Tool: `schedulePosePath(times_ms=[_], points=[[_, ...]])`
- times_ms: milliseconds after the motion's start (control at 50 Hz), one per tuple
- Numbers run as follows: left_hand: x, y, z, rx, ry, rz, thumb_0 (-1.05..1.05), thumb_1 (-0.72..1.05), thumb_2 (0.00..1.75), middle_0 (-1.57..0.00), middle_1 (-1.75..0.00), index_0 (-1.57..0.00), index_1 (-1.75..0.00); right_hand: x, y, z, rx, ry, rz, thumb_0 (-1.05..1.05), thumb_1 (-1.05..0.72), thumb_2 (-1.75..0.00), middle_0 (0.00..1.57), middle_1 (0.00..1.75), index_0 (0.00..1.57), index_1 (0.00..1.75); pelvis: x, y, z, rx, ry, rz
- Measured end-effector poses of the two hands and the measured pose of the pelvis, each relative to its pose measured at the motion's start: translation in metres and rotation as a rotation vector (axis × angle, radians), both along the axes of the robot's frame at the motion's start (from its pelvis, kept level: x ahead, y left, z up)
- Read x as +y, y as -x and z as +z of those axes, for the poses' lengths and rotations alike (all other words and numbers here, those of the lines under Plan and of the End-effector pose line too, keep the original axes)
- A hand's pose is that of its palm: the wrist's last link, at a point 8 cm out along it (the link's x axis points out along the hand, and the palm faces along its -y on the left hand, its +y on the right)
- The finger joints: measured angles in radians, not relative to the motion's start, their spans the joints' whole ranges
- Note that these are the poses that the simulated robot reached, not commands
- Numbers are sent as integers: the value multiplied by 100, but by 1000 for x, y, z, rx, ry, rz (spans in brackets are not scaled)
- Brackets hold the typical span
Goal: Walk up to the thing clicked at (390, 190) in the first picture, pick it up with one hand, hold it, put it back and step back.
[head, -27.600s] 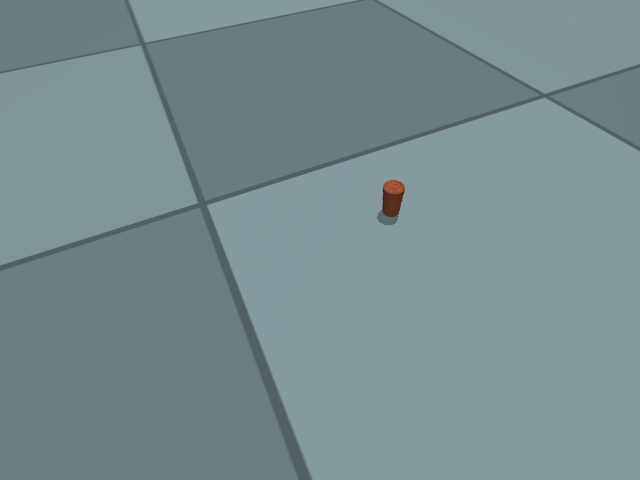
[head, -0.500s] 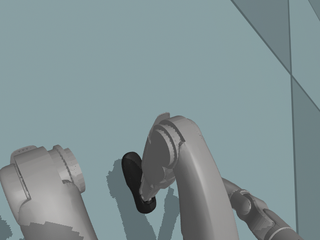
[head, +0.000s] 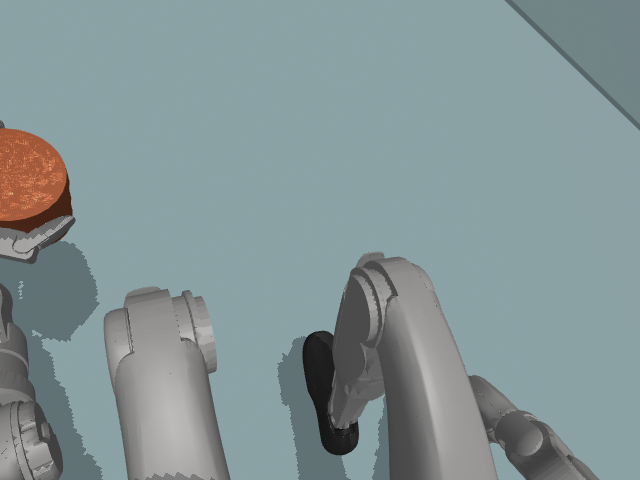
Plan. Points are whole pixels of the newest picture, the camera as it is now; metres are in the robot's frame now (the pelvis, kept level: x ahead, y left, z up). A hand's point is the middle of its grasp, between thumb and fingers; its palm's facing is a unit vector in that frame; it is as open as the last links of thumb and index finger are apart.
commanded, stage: settle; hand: left
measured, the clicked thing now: (24, 199) +0.44 +0.30 -0.13
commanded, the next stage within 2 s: lift in 1.18 s
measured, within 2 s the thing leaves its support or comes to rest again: neither
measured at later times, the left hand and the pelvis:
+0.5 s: hand out of the picture +0.44 +0.31 -0.03, palm faces +0.37 -0.93 -0.05, open 12.0 cm; pelvis +0.02 -0.01 +0.03, yaw +5 degrees
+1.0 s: hand out of the picture +0.44 +0.30 +0.01, palm faces +0.39 -0.92 -0.04, open 12.0 cm; pelvis +0.02 -0.02 +0.05, yaw +7 degrees
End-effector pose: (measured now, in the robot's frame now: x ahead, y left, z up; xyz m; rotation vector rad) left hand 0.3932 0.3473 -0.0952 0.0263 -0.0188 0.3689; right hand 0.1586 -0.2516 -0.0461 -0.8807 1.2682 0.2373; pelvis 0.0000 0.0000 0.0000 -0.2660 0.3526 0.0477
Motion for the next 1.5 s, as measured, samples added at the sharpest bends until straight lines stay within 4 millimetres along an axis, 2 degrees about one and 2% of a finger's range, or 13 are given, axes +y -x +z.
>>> schedulePosePath(times_ms=[240, 440, 660, 880, 1500], points=[[10, 5, 36, 44, -21, 7, -2, -59, 103, -64, -95, -59, -100, 1, 1, -11, 10, -83, -132, 0, -90, -90, 21, 30, 21, 30, -5, -10, 16, 105, -45, 28], [10, -8, 69, 49, -12, 24, -2, -58, 103, -64, -95, -59, -100, -6, -7, -17, -12, -129, -210, 0, -90, -90, 21, 30, 21, 30, -10, -18, 28, 167, -78, 40], [-6, -11, 84, 63, 12, 14, -2, -59, 103, -64, -95, -59, -100, -17, -15, -10, -51, -140, -249, 0, -90, -90, 20, 30, 20, 30, -16, -22, 39, 199, -106, 45], [-3, -12, 105, 55, 0, 33, -2, -59, 104, -64, -95, -59, -100, -20, -14, -6, -66, -150, -270, 1, -90, -90, 20, 30, 20, 30, -19, -21, 48, 208, -122, 52], [-12, -9, 136, 71, -15, 9, -2, -60, 104, -64, -95, -59, -100, -20, 1, 3, -71, -181, -332, 1, -92, -90, 20, 30, 20, 30, -20, -19, 65, 221, -144, 65]])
